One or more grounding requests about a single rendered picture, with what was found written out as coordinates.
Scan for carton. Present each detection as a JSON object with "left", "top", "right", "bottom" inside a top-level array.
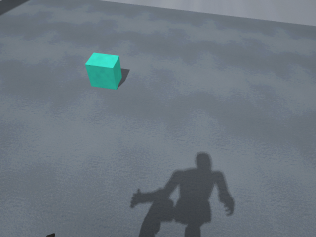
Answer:
[{"left": 85, "top": 52, "right": 122, "bottom": 90}]

